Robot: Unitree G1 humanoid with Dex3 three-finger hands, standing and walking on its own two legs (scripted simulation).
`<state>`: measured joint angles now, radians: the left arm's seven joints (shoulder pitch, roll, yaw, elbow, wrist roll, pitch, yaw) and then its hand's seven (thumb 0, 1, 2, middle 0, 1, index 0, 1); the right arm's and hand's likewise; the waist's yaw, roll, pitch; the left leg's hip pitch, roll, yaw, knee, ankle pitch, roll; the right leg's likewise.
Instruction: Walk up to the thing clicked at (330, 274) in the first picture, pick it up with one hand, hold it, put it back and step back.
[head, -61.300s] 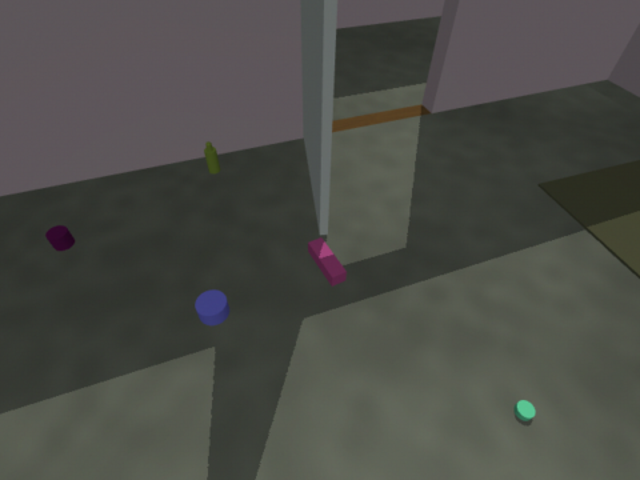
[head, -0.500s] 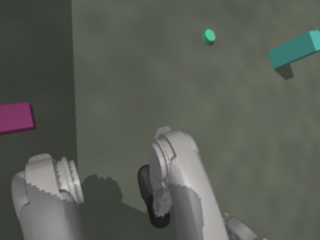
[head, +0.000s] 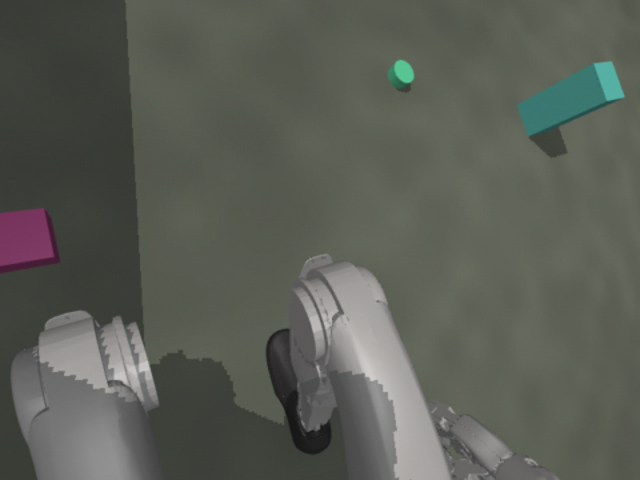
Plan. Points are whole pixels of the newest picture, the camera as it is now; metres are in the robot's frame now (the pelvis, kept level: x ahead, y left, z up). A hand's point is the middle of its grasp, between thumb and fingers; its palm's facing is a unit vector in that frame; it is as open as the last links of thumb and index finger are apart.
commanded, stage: close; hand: left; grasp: from above
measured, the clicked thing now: out of the picture +0.41 +0.31 -0.27
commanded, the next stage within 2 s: settle in 1.84 s
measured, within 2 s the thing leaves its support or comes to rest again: neither
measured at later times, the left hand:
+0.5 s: hand out of the picture +0.39 +0.31 -0.25, palm faces -0.45 -0.11 -0.89, open 9.8 cm
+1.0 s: hand out of the picture +0.39 +0.31 -0.25, palm faces -0.45 -0.12 -0.88, open 9.7 cm
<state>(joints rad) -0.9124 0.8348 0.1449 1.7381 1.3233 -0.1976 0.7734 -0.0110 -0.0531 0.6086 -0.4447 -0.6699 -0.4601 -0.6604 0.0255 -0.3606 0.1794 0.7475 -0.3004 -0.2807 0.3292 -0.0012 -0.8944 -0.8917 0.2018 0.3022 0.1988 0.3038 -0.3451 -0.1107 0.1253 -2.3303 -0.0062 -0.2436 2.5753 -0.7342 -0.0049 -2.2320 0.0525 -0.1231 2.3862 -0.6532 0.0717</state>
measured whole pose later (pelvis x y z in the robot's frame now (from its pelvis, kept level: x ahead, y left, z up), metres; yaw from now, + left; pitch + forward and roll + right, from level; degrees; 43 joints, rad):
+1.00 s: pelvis +0.00 +0.00 +0.00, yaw +0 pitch +26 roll -14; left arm -0.91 0.89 0.08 1.73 1.32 -0.29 0.73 0.01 0.08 0.56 -0.59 -0.61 -0.63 -0.60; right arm 0.05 -0.35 0.23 0.75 -0.33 -0.27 0.31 0.00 -0.90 -0.89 0.20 0.30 0.20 0.30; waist -0.33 -0.11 0.13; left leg -2.32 -0.01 -0.25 2.58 -0.74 -0.01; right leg -2.22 0.05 -0.13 2.39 -0.66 0.08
